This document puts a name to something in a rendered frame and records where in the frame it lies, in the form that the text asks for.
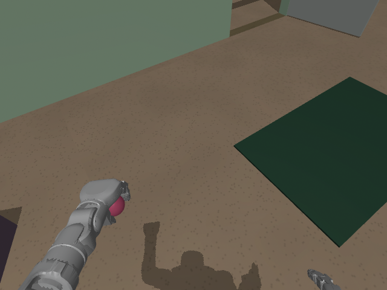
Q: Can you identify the left robot hand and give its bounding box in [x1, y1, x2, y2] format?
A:
[79, 178, 131, 226]

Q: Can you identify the right robot hand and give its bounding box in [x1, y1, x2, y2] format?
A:
[307, 269, 341, 290]

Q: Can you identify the left robot arm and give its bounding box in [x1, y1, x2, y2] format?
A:
[18, 199, 108, 290]

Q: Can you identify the ball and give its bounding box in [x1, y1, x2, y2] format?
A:
[109, 196, 125, 216]

